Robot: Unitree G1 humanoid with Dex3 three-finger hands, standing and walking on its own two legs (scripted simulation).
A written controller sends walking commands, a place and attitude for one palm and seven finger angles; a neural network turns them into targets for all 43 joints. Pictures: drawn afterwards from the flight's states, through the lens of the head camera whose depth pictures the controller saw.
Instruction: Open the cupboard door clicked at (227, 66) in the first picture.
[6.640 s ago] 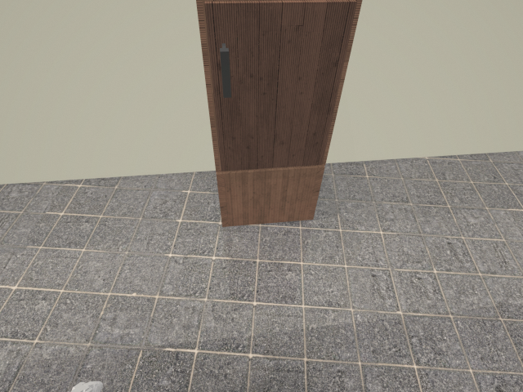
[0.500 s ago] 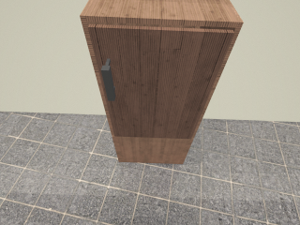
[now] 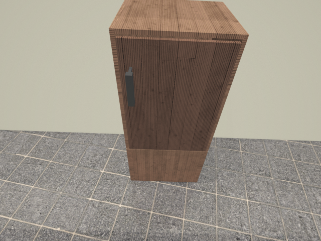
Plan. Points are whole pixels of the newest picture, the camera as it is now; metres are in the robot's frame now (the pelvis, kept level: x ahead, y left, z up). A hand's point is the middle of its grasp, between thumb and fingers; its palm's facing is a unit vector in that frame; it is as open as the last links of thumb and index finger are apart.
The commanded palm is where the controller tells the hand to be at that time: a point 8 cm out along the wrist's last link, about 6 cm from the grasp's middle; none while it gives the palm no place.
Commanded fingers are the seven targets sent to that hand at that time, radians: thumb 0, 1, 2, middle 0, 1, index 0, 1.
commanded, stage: come to a stop and stand still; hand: left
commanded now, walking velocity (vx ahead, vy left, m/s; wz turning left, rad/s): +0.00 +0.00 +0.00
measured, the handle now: (131, 86) +0.62 +0.15 +0.05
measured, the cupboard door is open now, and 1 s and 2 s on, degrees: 0 0 0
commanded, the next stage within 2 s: look again from close up in 1.36 s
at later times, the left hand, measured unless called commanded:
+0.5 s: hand out of the picture -0.12 +0.18 -0.18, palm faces +0.09 -0.99 -0.14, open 7.4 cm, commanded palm none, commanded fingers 0.00 0.90 0.90 -0.20 -0.30 -0.20 -0.30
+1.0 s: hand out of the picture -0.24 +0.21 -0.16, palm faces +0.07 -0.98 -0.18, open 7.4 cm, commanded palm none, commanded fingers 0.00 0.90 0.90 -0.20 -0.30 -0.20 -0.30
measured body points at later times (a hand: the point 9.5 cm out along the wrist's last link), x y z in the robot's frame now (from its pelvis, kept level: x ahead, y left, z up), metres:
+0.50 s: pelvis -0.07 +0.02 +0.00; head -0.09 +0.04 +0.45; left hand -0.13 +0.23 -0.17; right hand -0.06 -0.22 -0.15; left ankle +0.04 +0.09 -0.72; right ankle +0.01 -0.11 -0.73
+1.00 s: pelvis -0.17 +0.04 +0.01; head -0.20 +0.05 +0.46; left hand -0.24 +0.26 -0.15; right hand -0.19 -0.20 -0.14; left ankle -0.12 +0.13 -0.66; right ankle -0.19 -0.05 -0.73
